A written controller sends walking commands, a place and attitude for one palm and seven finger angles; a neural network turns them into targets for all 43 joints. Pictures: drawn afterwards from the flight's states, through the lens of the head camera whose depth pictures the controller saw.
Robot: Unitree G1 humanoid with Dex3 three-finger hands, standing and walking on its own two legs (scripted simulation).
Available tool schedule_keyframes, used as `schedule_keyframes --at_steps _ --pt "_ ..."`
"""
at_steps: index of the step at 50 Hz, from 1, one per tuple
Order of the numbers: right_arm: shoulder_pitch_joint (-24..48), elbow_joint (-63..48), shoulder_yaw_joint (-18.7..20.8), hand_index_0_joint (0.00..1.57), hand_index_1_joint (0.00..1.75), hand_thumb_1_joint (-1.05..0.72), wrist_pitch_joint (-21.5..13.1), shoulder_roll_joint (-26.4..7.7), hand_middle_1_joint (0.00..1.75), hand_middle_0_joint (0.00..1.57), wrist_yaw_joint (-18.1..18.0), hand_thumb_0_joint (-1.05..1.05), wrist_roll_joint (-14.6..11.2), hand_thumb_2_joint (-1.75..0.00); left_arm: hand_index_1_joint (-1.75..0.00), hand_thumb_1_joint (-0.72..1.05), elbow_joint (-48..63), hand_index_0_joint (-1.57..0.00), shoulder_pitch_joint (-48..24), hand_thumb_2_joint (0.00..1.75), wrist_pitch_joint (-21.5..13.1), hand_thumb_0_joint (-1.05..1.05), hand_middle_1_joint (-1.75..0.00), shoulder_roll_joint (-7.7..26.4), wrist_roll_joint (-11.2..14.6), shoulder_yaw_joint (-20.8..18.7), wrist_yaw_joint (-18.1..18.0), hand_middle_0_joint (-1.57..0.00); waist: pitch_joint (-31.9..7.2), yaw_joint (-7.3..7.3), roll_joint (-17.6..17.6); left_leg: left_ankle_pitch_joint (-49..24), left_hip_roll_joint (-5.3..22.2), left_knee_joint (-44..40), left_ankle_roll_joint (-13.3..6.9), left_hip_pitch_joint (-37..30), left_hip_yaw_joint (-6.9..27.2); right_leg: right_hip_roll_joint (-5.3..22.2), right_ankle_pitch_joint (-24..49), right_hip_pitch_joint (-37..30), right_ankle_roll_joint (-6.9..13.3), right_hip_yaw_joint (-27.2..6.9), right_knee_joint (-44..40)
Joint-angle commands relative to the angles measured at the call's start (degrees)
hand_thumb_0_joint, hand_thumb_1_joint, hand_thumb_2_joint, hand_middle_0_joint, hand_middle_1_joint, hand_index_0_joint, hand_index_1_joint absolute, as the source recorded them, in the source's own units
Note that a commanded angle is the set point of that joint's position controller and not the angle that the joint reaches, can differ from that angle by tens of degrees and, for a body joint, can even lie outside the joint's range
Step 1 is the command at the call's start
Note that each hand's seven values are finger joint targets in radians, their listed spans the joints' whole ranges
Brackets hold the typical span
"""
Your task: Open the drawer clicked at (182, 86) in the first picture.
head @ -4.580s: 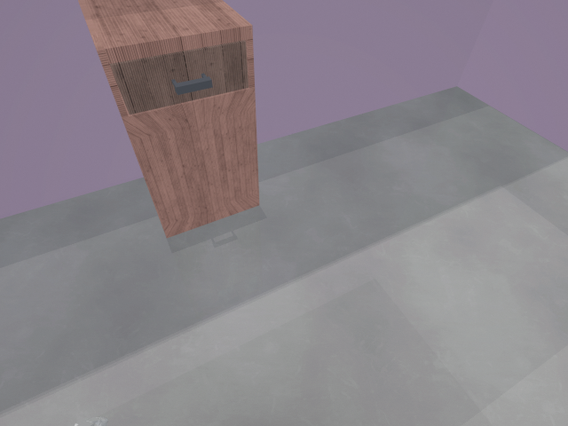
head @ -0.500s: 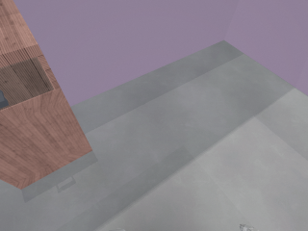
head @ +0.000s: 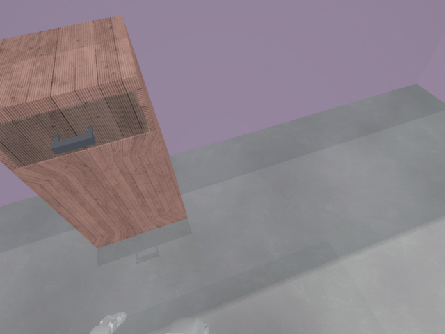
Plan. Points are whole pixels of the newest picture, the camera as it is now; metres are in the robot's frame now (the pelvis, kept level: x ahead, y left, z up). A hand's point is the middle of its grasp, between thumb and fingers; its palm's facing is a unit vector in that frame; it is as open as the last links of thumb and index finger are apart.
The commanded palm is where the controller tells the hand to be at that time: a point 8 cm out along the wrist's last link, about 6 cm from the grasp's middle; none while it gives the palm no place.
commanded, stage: turn to face it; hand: left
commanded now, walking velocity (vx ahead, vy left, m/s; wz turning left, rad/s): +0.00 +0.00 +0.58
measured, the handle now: (73, 138) +0.62 +0.47 -0.06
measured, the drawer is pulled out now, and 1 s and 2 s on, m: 0.00 0.00 0.00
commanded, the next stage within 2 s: take the last steps up to it in 0.64 s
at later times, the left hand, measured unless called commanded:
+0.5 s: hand out of the picture -0.01 +0.26 -0.17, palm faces +0.29 -0.92 -0.26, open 7.4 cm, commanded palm none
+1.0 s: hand out of the picture -0.06 +0.17 -0.15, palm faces +0.44 -0.87 -0.23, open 7.3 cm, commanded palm none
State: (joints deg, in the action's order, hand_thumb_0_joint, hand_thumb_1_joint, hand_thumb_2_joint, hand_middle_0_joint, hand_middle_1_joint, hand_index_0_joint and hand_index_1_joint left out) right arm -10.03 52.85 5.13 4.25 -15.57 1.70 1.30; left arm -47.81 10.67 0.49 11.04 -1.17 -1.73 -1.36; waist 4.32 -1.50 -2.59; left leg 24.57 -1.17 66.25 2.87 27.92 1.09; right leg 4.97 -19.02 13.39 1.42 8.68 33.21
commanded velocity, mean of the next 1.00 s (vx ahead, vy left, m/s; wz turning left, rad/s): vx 0.08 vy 0.01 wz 0.26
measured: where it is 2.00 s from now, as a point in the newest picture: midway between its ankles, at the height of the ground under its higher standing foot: (207, 333)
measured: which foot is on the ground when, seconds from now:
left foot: up 0.00-0.26, down 0.28-0.70, up 0.72-1.00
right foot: down 0.00-0.28, up 0.30-0.68, down 0.70-1.00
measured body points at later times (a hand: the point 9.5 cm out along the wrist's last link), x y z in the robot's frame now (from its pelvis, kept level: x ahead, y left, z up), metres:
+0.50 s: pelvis -0.01 +0.03 +0.00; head +0.02 +0.06 +0.45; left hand -0.03 +0.31 -0.15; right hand +0.16 -0.18 -0.12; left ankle -0.02 +0.13 -0.73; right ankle +0.02 -0.12 -0.67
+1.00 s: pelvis +0.00 -0.01 +0.01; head +0.00 -0.02 +0.46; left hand -0.08 +0.22 -0.13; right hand +0.12 -0.22 -0.15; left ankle -0.08 +0.13 -0.68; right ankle +0.03 -0.10 -0.73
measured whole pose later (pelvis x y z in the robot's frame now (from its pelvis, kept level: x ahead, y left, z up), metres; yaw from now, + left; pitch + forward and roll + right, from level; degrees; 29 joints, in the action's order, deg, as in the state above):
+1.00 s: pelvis +0.00 -0.01 +0.01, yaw +23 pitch -1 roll +1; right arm -15.4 59.9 4.2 3.0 -12.1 1.8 1.9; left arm -58.0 18.5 -2.0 9.2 -1.8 -2.1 -0.9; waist 0.3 1.1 -0.4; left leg 20.3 3.7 51.4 1.3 21.2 -2.0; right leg 4.0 -13.4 8.7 1.7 10.4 23.3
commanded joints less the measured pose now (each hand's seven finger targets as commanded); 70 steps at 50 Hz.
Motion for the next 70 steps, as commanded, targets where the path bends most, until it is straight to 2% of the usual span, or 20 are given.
schedule_keyframes --at_steps 1,9,12,13,14,16,20,27,32,33,35,36,40,52,56,57,58,59,64,70 --pt "3.64 -4.92 0.56 0.20 0.30 -0.90 -0.82 -3.05 0.30 0.20 0.35 0.00 -0.30 -0.90 -0.30 0.90 2.38 -0.20 2.32 0.90 -1.06 0.00 -0.30 11.52 -0.35 -3.16 -0.85 -0.20 -3.41 2.12 12.48 -0.71 2.98 -1.81 1.46 3.56 -2.04 14.84 27.76 -7.03 4.82 -6.47 -12.43" --pt "6.10 -5.78 -0.92 0.20 0.30 -0.90 -1.86 -1.73 0.30 0.20 0.15 0.00 -0.68 -0.90 -0.30 0.90 -0.43 -0.20 5.79 0.90 -0.26 0.00 -0.30 14.46 -0.63 -4.25 -0.50 -0.20 -6.32 4.12 14.68 0.26 2.84 -23.35 -0.23 -5.01 -7.55 16.95 33.78 -9.96 4.96 -2.55 -7.49" --pt "-0.02 -4.30 -0.40 0.20 0.30 -0.90 -2.82 -4.35 0.30 0.20 -0.16 0.00 -0.31 -0.90 -0.30 0.90 -1.15 -0.20 4.79 0.90 0.17 0.00 -0.30 13.94 0.17 -4.48 -0.14 -0.20 -9.08 0.21 8.58 -13.79 3.35 -40.88 -1.94 -19.18 -7.81 15.07 29.05 -3.67 0.25 1.48 3.36" --pt "-3.71 -3.95 1.00 0.20 0.30 -0.90 -3.54 -10.22 0.30 0.20 -0.49 0.00 0.19 -0.90 -0.30 0.90 0.23 -0.20 5.52 0.90 0.40 0.00 -0.30 11.24 0.67 -4.22 0.27 -0.20 -12.40 -1.61 -5.67 -29.69 14.38 -44.29 -7.14 -30.30 7.39 8.77 12.77 8.82 -3.98 3.84 16.02" --pt "-7.06 -3.15 1.82 0.20 0.30 -0.90 -3.35 -14.72 0.30 0.20 -0.89 0.00 -0.29 -0.90 -0.30 0.90 2.61 -0.20 3.13 0.90 0.48 0.00 -0.30 7.77 0.53 -2.65 0.44 -0.20 -12.06 -2.88 -16.56 -52.38 25.80 -45.21 -14.88 -32.70 18.96 3.14 -19.83 19.32 -6.42 0.87 26.55" --pt "-5.68 -2.26 1.26 0.20 0.30 -0.90 -3.39 -12.09 0.30 0.20 -2.25 0.00 -0.21 -0.90 -0.30 0.90 1.62 -0.20 -1.29 0.90 1.38 0.00 -0.30 8.12 0.35 -2.82 -0.19 -0.20 -9.55 -2.60 -10.31 -42.68 23.07 -45.06 -15.68 -26.67 15.69 3.48 -15.83 20.50 -5.95 -6.54 32.96" --pt "1.60 -3.70 -0.43 0.20 0.30 -0.90 -3.89 -7.48 0.30 0.20 -2.38 0.00 -0.22 -0.90 -0.30 0.90 -2.41 -0.20 3.04 0.90 1.64 0.00 -0.30 7.83 0.32 -2.97 0.71 -0.20 -5.20 1.14 -5.81 -36.57 15.13 -47.01 -11.79 -19.32 6.02 2.50 -5.37 14.91 -6.21 -6.20 29.81" --pt "-0.77 -2.03 -0.14 0.20 0.30 -0.90 -3.42 -7.33 0.30 0.20 -2.28 0.00 0.04 -0.90 -0.30 0.90 -2.11 -0.20 1.28 0.90 1.65 0.00 -0.30 6.07 0.50 -2.36 0.38 -0.20 -4.67 0.09 -5.78 -29.33 15.67 -48.21 -13.04 -18.57 9.55 0.23 -6.75 10.10 -5.93 -5.73 16.82" --pt "0.44 -1.48 -0.02 0.20 0.30 -0.90 -3.17 -6.43 0.30 0.20 -2.16 0.00 -0.14 -0.90 -0.30 0.90 -3.73 -0.20 6.18 0.90 0.31 0.00 -0.30 5.61 0.78 -2.19 -0.04 -0.20 -5.87 2.53 -4.49 -30.12 13.03 -43.07 -10.64 -14.67 10.50 -2.34 2.33 -1.25 -5.03 -4.38 -2.14" --pt "0.41 -1.38 -0.16 0.20 0.30 -0.90 -3.29 -5.24 0.30 0.20 -2.02 0.00 -0.54 -0.90 -0.30 0.90 -4.26 -0.20 8.01 0.90 -0.26 0.00 -0.30 6.51 0.66 -2.38 -0.28 -0.20 -6.96 3.51 -2.19 -25.82 10.80 -39.51 -8.29 -11.75 9.26 -0.79 8.06 -6.84 -4.72 -5.68 -10.09" --pt "0.10 -3.32 -1.00 0.20 0.30 -0.90 -3.05 0.59 0.30 0.20 -1.56 0.00 -1.07 -0.90 -0.30 0.90 -3.95 -0.20 8.41 0.90 -1.08 0.00 -0.30 14.44 -0.50 -3.48 -0.75 -0.20 -5.03 3.66 18.68 5.73 -0.93 -20.88 -1.67 0.84 -1.21 20.09 17.70 -9.14 4.38 -24.92 -17.84" --pt "1.24 -3.21 -0.20 0.20 0.30 -0.90 -1.78 -2.09 0.30 0.20 -1.83 0.00 -0.49 -0.90 -0.30 0.90 -3.56 -0.20 8.29 0.90 -1.08 0.00 -0.30 13.85 -0.15 -3.80 -0.90 -0.20 -5.33 4.56 19.55 8.57 1.10 -11.84 -1.92 -0.85 2.47 21.51 15.98 -2.86 7.26 -25.24 -18.93" --pt "-2.94 1.46 -0.05 0.20 0.30 -0.90 -1.48 -0.85 0.30 0.20 -0.79 0.00 0.25 -0.90 -0.30 0.90 -3.38 -0.20 2.74 0.90 -1.61 0.00 -0.30 8.52 -0.10 -2.60 -0.52 -0.20 -1.25 1.44 10.41 -3.58 3.20 -0.60 -1.09 1.43 0.90 13.18 -0.10 -0.65 4.50 -15.27 -20.90" --pt "0.46 1.66 -1.30 0.20 0.30 -0.90 -4.11 2.69 0.30 0.20 0.13 0.00 0.08 -0.90 -0.30 0.90 -11.66 -0.20 13.90 0.90 -3.22 0.00 -0.30 8.69 -0.96 -2.78 0.43 -0.20 -0.04 5.03 11.35 -0.98 4.88 -25.89 -2.68 -3.53 -5.96 14.21 -9.83 -5.32 6.82 -14.45 -25.04" --pt "-8.87 5.31 -1.82 0.20 0.30 -0.90 -5.52 2.31 0.30 0.20 -0.84 0.00 -0.16 -0.90 -0.30 0.90 -13.27 -0.20 11.42 0.90 -2.56 0.00 -0.30 7.29 -0.07 -2.58 0.81 -0.20 -1.94 0.25 6.21 -7.49 2.93 -42.58 -3.06 -23.99 -10.01 8.55 -11.16 5.23 3.35 -7.38 -16.57" --pt "-13.59 6.97 -1.36 0.20 0.30 -0.90 -6.02 -0.50 0.30 0.20 -1.55 0.00 -0.09 -0.90 -0.30 0.90 -12.73 -0.20 10.98 0.90 -2.32 0.00 -0.30 4.80 0.03 -1.99 1.06 -0.20 -2.56 -1.98 -2.89 -2.04 7.90 -46.38 -4.48 -31.66 -2.87 5.06 -11.00 12.72 1.14 -4.28 -7.71" --pt "-18.62 8.19 -0.17 0.20 0.30 -0.90 -6.17 -5.38 0.30 0.20 -2.15 0.00 0.42 -0.90 -0.30 0.90 -11.14 -0.20 9.86 0.90 -2.17 0.00 -0.30 1.02 0.20 -1.24 1.49 -0.20 -1.78 -3.89 -15.29 8.52 20.38 -54.14 -9.16 -34.60 14.13 -0.80 -10.77 22.23 -1.37 2.11 7.44" --pt "-21.08 8.48 0.11 0.20 0.30 -0.90 -5.98 -7.41 0.30 0.20 -2.55 0.00 0.40 -0.90 -0.30 0.90 -8.58 -0.20 5.21 0.90 -2.29 0.00 -0.30 1.48 -0.35 -1.02 1.53 -0.20 1.48 -5.12 -12.96 12.54 25.38 -58.77 -13.13 -31.57 21.80 -1.68 -13.31 27.16 -1.16 -0.74 17.23" --pt "-11.45 6.88 -2.04 0.20 0.30 -0.90 -7.63 -0.16 0.30 0.20 -3.37 0.00 -0.15 -0.90 -0.30 0.90 -11.91 -0.20 7.60 0.90 -1.59 0.00 -0.30 0.81 -0.64 -1.63 2.62 -0.20 5.65 1.06 -3.30 -4.68 18.04 -59.74 -11.48 -20.56 6.00 2.87 2.54 23.79 -1.89 -5.83 28.44" --pt "-15.33 9.41 -2.19 0.20 0.30 -0.90 -8.60 0.73 0.30 0.20 -3.68 0.00 -0.42 -0.90 -0.30 0.90 -10.14 -0.20 3.25 0.90 -0.98 0.00 -0.30 0.28 -0.19 -1.70 2.49 -0.20 4.90 1.31 -3.41 -25.12 16.62 -57.44 -12.85 -24.84 -0.74 2.76 7.21 24.23 -3.12 -4.44 20.32"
